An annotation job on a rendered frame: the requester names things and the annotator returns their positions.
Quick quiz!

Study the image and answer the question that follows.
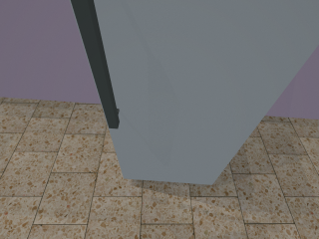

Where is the fridge door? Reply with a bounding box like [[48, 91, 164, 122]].
[[69, 0, 319, 185]]

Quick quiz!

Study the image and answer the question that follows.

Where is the handle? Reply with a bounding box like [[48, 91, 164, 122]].
[[71, 0, 120, 129]]

